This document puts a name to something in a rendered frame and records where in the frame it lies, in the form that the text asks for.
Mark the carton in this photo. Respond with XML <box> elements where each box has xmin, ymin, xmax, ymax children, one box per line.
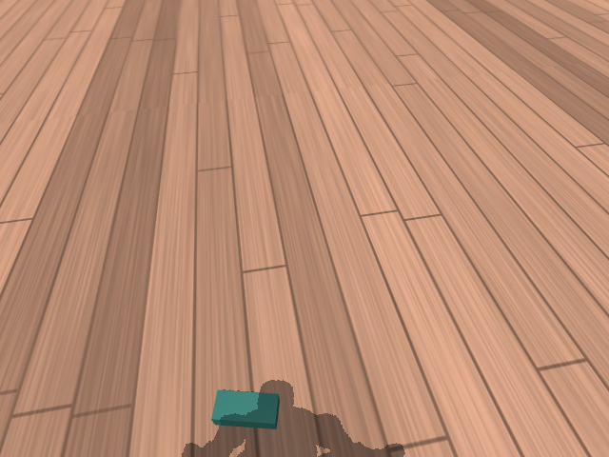
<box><xmin>211</xmin><ymin>390</ymin><xmax>280</xmax><ymax>429</ymax></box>

